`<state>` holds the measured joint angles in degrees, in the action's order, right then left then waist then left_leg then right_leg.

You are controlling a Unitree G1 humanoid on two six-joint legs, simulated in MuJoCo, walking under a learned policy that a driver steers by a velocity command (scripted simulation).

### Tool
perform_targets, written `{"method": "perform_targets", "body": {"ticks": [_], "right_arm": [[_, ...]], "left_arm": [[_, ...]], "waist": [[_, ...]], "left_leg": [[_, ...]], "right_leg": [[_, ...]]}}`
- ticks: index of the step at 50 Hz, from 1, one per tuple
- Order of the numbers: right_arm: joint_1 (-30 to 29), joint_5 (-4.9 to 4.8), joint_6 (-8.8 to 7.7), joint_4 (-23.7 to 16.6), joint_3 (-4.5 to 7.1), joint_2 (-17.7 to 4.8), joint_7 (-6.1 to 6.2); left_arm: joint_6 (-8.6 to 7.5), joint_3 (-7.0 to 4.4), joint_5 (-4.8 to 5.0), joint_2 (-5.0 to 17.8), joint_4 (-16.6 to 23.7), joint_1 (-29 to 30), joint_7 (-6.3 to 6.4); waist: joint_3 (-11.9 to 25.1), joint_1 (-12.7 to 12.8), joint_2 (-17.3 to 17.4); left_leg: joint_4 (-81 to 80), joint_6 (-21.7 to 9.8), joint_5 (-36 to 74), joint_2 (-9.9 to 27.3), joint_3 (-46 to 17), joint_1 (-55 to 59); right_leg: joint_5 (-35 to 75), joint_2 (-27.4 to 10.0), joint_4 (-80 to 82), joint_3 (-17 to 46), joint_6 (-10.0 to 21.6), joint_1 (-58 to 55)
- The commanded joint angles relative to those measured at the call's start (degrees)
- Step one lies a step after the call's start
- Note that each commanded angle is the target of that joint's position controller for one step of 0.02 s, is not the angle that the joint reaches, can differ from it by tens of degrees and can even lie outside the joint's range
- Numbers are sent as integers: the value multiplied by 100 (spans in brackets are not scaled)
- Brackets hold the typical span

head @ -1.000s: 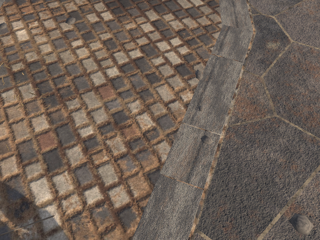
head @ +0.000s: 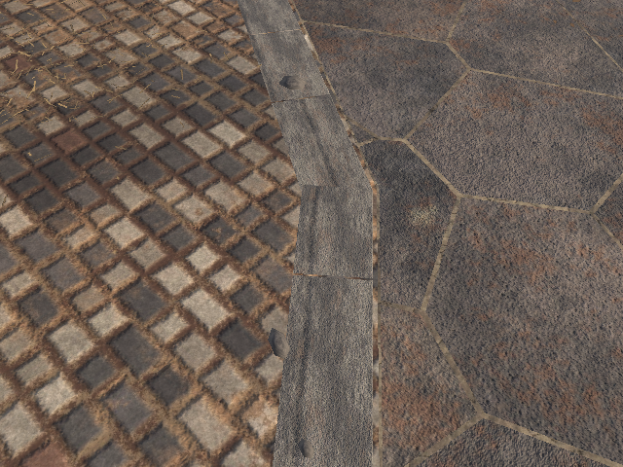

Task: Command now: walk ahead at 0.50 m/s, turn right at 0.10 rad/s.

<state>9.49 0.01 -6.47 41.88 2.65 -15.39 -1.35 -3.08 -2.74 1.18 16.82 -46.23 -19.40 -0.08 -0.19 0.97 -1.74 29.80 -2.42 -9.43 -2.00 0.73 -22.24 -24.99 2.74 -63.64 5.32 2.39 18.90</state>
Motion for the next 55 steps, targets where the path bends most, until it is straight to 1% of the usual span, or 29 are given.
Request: {"method": "perform_targets", "body": {"ticks": [1,3,5,11,15,18,19,20,21,22,23,24,25,26,27,30,33,38,41,42,43,44,45,46,47,49,51,52,55], "right_arm": [[604,58,30,-85,145,-620,10],[528,30,10,-46,128,-589,1],[598,-14,-7,36,171,-751,25],[1018,-96,94,321,219,-962,110],[1391,-129,206,563,232,-1012,129],[1344,-133,302,641,279,-1129,173],[1226,-140,330,630,287,-1174,189],[1193,-118,350,606,242,-1074,202],[1193,21,332,449,121,-807,217],[1984,7,198,383,-87,-114,162],[1664,-103,85,481,37,-710,115],[1063,-222,14,290,118,-974,82],[718,-191,-9,220,105,-915,99],[553,-91,13,198,128,-876,123],[674,-45,76,232,145,-819,130],[950,1,267,313,81,-468,182],[548,56,311,228,-1,-295,185],[-163,27,308,100,33,-452,113],[-59,97,275,136,102,-584,84],[104,134,264,217,152,-720,108],[180,181,268,191,222,-1080,160],[176,206,340,206,181,-975,200],[238,126,430,248,78,-502,190],[119,97,480,300,11,-337,164],[-66,100,518,304,7,-368,144],[-702,93,564,202,40,-541,132],[-818,65,581,218,60,-529,139],[-774,68,561,246,57,-502,142],[-583,29,457,451,59,-441,196]], "left_arm": [[-160,-172,-78,639,667,556,-9],[-108,-143,-63,440,595,322,-21],[-81,-106,-97,322,662,489,-10],[-162,-9,-81,117,929,1582,-84],[-218,-19,-24,182,1144,2131,-189],[-256,-83,-40,358,1159,1958,-246],[-263,-155,-64,484,1046,1520,-233],[-256,-289,-88,741,795,696,-189],[-231,-406,-150,1154,607,-366,-124],[-196,-480,-138,1567,484,-586,-139],[-165,-349,-46,1000,492,-657,-135],[-165,-271,-48,816,531,-243,-111],[-160,-234,-88,727,575,126,-104],[-164,-187,-149,588,610,465,-123],[-185,-143,-211,462,627,645,-133],[-270,-157,-179,497,476,782,-132],[-210,-199,-172,663,339,840,-44],[-74,-186,-121,730,-13,474,2],[16,-167,-46,693,-133,617,34],[22,-130,-65,574,-205,442,40],[-26,-75,-210,421,-220,109,41],[-56,37,-258,56,-389,-604,37],[14,47,-222,148,-446,-429,70],[128,8,-139,271,-367,-125,102],[256,-9,-113,292,-371,32,149],[461,-16,-182,278,-463,11,202],[524,-24,-245,412,-526,73,198],[495,-54,-202,512,-596,137,195],[332,-40,-197,388,-707,276,205]], "waist": [[40,-301,585],[82,-131,783],[35,-118,710],[-134,-469,550],[-298,-602,571],[-171,-359,675],[96,-71,700],[645,313,600],[1525,691,25],[2201,282,-1535],[2122,557,-1020],[1204,528,-701],[742,372,-264],[342,188,-128],[270,-36,-202],[302,-338,-214],[327,-289,-269],[394,5,-290],[412,-187,-215],[482,-209,-51],[785,-28,446],[1313,236,1170],[1432,-6,1225],[1235,-3,1182],[1043,37,1066],[667,291,1030],[228,193,773],[-2,72,468],[267,6,235]], "left_leg": [[-1681,-1013,-386,1640,-2327,1816],[-1875,-1033,293,1438,-1840,1469],[-2033,-1119,857,1430,-1504,1381],[-2143,-895,1278,1164,-654,1433],[-1912,-830,1332,1457,-755,2041],[-1415,-671,2245,1621,-780,2494],[-900,-574,3145,1508,-638,2476],[59,-424,3563,1231,-414,2168],[1779,-216,2110,902,-173,1023],[3744,141,-1907,-138,-158,-1266],[4402,115,-2404,101,-808,-1973],[4464,66,-1926,385,-690,-2338],[4203,72,-1403,649,-526,-2184],[3874,148,-1144,764,-453,-1934],[3702,209,-1038,863,-480,-1502],[2983,432,-891,817,-355,-877],[1723,475,119,729,-212,-515],[491,341,1059,498,-267,-142],[-277,113,1140,391,-220,325],[-640,-7,1989,451,-284,810],[-363,-239,4165,1049,-796,1628],[-84,-970,4885,1764,-1497,2650],[-272,-1278,4238,1949,-1850,2493],[-506,-1245,3129,1873,-1956,2182],[-703,-1105,2100,1773,-1979,1844],[-1000,-650,424,1433,-1604,787],[-1092,-156,-1192,868,-967,292],[-1008,-41,-1163,678,-761,444],[-454,-140,772,645,-669,1103]], "right_leg": [[618,-777,-241,41,-11,2218],[791,-860,131,-75,-95,1859],[1088,-910,607,-182,-214,1962],[2855,-727,2686,-441,-321,1599],[2790,-598,3249,-443,-181,1651],[2191,-465,3515,-513,56,1249],[2156,-304,3663,-675,179,565],[2309,-273,3682,-720,362,-664],[2619,-1290,3412,386,747,-2440],[1582,-2527,3965,3072,1715,-4270],[666,-2461,4417,3567,1664,-4201],[775,-2251,4548,2704,1405,-3459],[1292,-2009,4679,2073,1262,-2643],[2381,-1831,4807,1600,1210,-1898],[3414,-1690,4886,1196,1171,-1417],[5270,-1552,4991,372,1232,-755],[5556,-1276,4989,-274,1063,-509],[4811,-1347,4792,-237,883,-986],[4167,-1322,4173,-91,661,-1154],[3782,-1072,3838,-130,450,-1103],[2860,-694,3323,-321,164,-733],[1027,-374,2738,-469,-171,-10],[-214,-323,2458,-406,-343,57],[-528,-376,2438,-338,-388,170],[-392,-439,2580,-310,-393,148],[663,-514,3460,-322,-323,-583],[831,-570,3906,-324,-169,-664],[529,-537,3851,-359,-91,-375],[1209,-599,3983,-316,-155,-444]]}}
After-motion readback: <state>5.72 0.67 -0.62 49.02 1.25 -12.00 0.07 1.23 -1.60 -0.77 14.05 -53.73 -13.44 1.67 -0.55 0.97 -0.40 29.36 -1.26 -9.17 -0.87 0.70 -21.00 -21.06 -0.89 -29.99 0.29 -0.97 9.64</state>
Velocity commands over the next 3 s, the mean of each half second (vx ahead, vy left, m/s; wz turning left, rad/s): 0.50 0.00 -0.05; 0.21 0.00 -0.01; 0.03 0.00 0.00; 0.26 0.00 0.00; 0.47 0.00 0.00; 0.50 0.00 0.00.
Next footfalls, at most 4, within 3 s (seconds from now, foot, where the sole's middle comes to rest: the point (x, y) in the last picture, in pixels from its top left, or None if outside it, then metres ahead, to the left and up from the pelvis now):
0.42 right None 0.45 -0.15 -0.77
0.84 left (283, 424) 0.58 0.08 -0.77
2.30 right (386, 294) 0.93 -0.16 -0.77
2.86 left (298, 199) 1.25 0.07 -0.77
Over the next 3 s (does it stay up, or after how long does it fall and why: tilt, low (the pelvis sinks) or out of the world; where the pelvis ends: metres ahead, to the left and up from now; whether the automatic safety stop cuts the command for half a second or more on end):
stays up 1.15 -0.02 0.01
